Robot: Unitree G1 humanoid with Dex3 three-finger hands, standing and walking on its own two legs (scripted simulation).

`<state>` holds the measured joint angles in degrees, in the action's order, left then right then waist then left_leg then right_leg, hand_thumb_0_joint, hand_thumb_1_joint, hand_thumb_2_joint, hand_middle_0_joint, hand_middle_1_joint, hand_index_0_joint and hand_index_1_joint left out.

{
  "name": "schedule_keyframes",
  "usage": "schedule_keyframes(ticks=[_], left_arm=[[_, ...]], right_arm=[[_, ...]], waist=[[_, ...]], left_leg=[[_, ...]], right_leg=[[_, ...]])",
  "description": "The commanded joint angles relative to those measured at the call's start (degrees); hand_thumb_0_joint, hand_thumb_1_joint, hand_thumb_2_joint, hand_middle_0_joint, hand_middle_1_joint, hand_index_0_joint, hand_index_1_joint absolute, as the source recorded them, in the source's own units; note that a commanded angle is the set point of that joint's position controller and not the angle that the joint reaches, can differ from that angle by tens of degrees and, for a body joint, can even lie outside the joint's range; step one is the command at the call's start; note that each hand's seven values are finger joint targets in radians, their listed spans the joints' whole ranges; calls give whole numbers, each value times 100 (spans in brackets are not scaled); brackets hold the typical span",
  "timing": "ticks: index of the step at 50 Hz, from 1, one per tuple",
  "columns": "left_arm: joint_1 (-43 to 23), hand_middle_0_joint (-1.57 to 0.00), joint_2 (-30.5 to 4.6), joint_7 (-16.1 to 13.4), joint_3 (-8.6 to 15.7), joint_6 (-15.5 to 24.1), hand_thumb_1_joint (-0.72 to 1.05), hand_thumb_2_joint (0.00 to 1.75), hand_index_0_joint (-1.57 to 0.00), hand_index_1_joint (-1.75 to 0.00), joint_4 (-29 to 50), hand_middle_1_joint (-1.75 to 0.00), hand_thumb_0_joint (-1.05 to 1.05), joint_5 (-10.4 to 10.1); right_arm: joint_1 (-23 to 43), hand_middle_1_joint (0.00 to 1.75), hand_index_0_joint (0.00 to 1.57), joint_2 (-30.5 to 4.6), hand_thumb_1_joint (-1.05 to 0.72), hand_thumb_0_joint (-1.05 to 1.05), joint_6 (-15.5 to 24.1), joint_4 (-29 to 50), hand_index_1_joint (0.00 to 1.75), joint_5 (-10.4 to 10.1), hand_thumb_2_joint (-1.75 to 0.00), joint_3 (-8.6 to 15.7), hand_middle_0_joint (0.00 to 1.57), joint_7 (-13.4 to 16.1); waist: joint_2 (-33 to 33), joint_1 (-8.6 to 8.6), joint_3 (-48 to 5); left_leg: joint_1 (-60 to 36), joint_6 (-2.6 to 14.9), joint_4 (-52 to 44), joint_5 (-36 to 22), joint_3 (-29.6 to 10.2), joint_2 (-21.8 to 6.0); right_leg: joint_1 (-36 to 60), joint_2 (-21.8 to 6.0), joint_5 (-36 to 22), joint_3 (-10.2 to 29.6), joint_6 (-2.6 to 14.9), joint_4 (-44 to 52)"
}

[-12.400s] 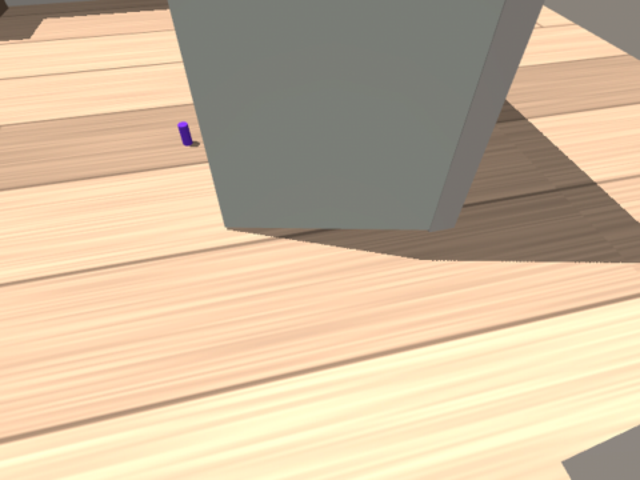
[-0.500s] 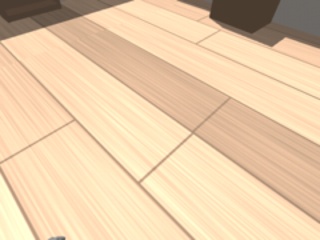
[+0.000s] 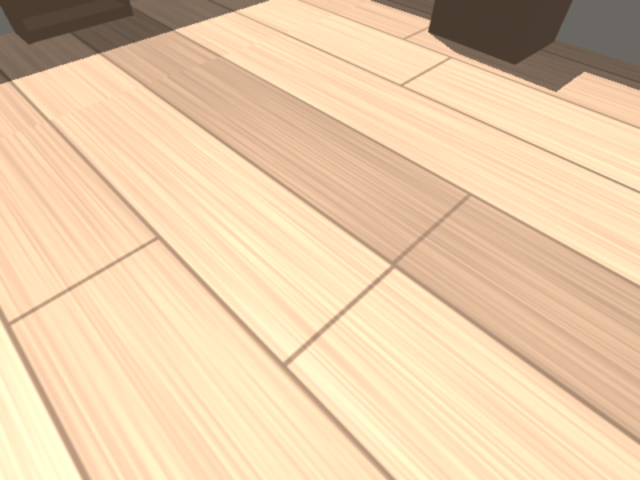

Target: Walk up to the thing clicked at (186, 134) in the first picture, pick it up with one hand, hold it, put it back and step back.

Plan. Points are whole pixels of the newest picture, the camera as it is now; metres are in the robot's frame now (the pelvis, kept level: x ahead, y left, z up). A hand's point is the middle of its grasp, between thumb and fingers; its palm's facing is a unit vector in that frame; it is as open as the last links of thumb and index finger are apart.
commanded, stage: stand
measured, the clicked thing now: out of the picture +0.42 -1.16 -0.72
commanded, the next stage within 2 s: none
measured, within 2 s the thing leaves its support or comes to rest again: neither
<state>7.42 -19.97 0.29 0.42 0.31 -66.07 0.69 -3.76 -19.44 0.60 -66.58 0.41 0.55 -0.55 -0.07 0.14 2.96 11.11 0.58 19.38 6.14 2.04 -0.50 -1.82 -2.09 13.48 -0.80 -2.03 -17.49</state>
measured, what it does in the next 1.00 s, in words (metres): stands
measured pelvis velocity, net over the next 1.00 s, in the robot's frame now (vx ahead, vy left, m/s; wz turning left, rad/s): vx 0.02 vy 0.00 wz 0.00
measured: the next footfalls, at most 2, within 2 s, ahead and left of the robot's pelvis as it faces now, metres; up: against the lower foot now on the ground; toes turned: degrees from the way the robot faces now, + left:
none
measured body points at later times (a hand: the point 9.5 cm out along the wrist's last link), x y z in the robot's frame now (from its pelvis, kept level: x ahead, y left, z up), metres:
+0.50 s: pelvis +0.01 +0.00 +0.00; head +0.02 +0.01 +0.45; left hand +0.08 +0.30 -0.14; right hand +0.08 -0.30 -0.13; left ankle +0.05 +0.11 -0.75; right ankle -0.04 -0.14 -0.75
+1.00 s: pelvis +0.02 +0.00 +0.00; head +0.03 +0.01 +0.45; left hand +0.08 +0.31 -0.14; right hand +0.10 -0.30 -0.13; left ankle +0.05 +0.11 -0.75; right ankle -0.04 -0.14 -0.75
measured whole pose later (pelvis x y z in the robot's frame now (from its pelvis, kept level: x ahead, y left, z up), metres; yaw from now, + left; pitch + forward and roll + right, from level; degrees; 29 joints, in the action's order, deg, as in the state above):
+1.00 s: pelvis +0.02 +0.00 +0.00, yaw +0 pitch -2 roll +0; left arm 8.0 -20.2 0.1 0.3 0.2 -63.8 0.9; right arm -4.3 -19.7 0.6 -65.5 0.3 0.3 -0.4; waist 0.5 0.2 2.8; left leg 10.1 0.9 19.8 7.7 2.3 0.2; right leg -0.3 -2.8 14.5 -0.7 -2.4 -16.7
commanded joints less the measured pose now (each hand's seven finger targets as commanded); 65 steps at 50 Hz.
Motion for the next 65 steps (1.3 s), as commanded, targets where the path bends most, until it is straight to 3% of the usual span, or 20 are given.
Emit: schedule_keyframes(ticks=[1, 8, 10, 12, 20, 25, 42, 53, 65], left_arm=[[-251, -20, -1226, -82, 212, 119, 90, 90, -20, -30, 374, -30, 0, -2], [-158, -20, -1194, -85, 204, 133, 90, 90, -20, -30, 405, -30, 0, 7], [-141, -20, -1220, -82, 213, 128, 90, 90, -20, -30, 427, -30, 0, 21], [-155, -20, -1195, -81, 207, 129, 90, 90, -20, -30, 454, -30, 0, 8], [-84, -20, -1195, -72, 215, 116, 90, 90, -20, -30, 450, -30, 0, 11], [-68, -20, -1183, -78, 215, 112, 90, 90, -20, -30, 486, -30, 0, 8], [-47, -20, -1182, -98, 204, 99, 90, 90, -20, -30, 519, -30, 0, 6], [-36, -20, -1250, -98, 229, 91, 90, 90, -20, -30, 535, -30, 0, 38], [-7, -20, -1233, -105, 198, 111, 90, 90, -20, -30, 573, -30, 0, 8]], right_arm=[[290, 30, 20, -1245, -90, 0, 114, 346, 30, -8, -90, 206, 20, 73], [320, 30, 20, -1257, -90, 0, 119, 378, 30, -12, -90, 196, 20, 62], [293, 30, 20, -1255, -90, 0, 103, 386, 30, -12, -90, 196, 20, 72], [311, 30, 20, -1262, -90, 0, 118, 394, 30, -10, -90, 191, 20, 65], [247, 30, 20, -1270, -90, 0, 111, 396, 30, -20, -90, 187, 20, 68], [258, 30, 20, -1303, -90, 0, 137, 406, 30, -10, -90, 189, 20, 79], [240, 30, 20, -1306, -90, 0, 124, 428, 30, -9, -90, 189, 20, 93], [227, 30, 20, -1282, -90, 0, 111, 444, 30, -15, -90, 203, 20, 94], [193, 30, 20, -1282, -90, 0, 119, 442, 30, -9, -90, 196, 20, 85]], waist=[[21, 51, -378], [33, 26, -396], [37, 35, -423], [-14, 26, -441], [-14, 8, -419], [-37, -19, -578], [-28, -19, -491], [28, 21, -393], [113, 15, -438]], left_leg=[[-632, 40, -271, -285, -725, -727], [-688, 64, -183, -551, -712, -736], [-697, 69, -185, -300, -691, -718], [-682, 61, -191, -489, -707, -737], [-606, 74, -243, -302, -757, -727], [-791, 82, -148, -891, -744, -762], [-805, 88, -113, -1023, -713, -755], [-810, 67, -187, -630, -705, -708], [-784, 90, -85, -976, -665, -727]], right_leg=[[-697, -565, -361, 416, 266, 377], [-667, -585, -450, 422, 256, 415], [-653, -606, -418, 447, 270, 469], [-631, -593, -467, 420, 268, 415], [-518, -595, -401, 413, 266, 431], [-463, -601, -685, 385, 250, 367], [-436, -624, -784, 349, 237, 362], [-553, -603, -582, 352, 261, 406], [-450, -645, -861, 376, 250, 390]])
